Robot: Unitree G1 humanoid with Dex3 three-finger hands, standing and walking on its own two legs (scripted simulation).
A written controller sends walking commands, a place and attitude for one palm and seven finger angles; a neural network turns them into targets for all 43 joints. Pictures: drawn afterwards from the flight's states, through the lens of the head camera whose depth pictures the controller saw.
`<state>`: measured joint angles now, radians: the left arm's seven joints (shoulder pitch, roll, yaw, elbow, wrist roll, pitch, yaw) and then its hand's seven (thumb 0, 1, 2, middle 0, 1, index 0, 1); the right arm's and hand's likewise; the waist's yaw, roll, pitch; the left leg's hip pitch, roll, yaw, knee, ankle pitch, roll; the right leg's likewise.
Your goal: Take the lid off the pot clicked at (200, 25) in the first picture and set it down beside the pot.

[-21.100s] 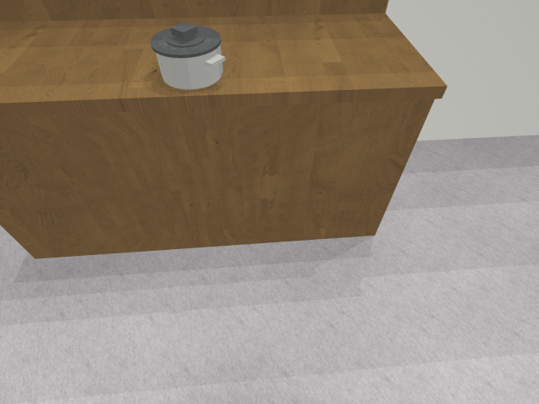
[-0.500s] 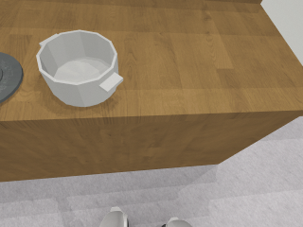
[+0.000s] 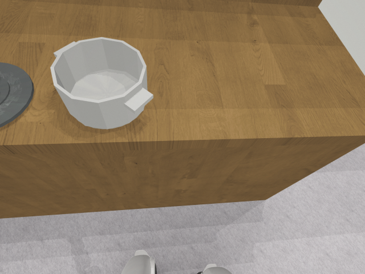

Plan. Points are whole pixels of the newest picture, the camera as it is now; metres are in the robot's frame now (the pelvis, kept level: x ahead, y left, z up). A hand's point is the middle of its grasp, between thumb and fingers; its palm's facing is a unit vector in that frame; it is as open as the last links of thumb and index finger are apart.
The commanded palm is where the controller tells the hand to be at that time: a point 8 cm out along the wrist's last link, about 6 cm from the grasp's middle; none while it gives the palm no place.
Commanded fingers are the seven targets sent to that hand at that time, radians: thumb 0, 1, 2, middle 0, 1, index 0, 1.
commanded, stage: open the fingers wide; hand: left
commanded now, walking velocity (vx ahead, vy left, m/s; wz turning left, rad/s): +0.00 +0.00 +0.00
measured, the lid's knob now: out of the picture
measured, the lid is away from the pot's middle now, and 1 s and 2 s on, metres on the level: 0.25 0.25 0.25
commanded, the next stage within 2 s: raise the empty hand in 0.22 s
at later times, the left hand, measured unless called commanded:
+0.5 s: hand out of the picture +0.45 +0.39 +0.12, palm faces -0.39 -0.17 -0.90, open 11.0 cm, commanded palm +0.49 +0.38 +0.19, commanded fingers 0.00 -0.03 0.69 -0.36 -0.83 -0.36 -0.83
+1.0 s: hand out of the picture +0.45 +0.40 +0.17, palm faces -0.34 -0.17 -0.92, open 11.0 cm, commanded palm +0.49 +0.38 +0.24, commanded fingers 0.00 -0.03 0.69 -0.36 -0.83 -0.36 -0.83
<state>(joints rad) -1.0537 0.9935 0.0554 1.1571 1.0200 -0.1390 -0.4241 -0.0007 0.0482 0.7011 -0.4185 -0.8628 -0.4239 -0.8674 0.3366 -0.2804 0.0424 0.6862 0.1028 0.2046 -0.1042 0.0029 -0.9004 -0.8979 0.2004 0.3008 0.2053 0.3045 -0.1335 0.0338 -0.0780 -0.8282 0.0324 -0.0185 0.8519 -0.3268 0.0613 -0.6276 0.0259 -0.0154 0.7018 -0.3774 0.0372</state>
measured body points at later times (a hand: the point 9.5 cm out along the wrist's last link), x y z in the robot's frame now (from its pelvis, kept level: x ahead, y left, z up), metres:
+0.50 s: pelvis +0.00 +0.00 +0.00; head +0.10 +0.04 +0.44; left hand +0.46 +0.40 +0.17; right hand +0.01 -0.28 -0.10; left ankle +0.04 +0.07 -0.70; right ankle -0.03 -0.17 -0.70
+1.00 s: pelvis +0.00 +0.01 +0.01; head +0.08 +0.04 +0.45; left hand +0.46 +0.40 +0.22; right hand +0.03 -0.27 -0.10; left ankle +0.04 +0.07 -0.70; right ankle -0.03 -0.17 -0.70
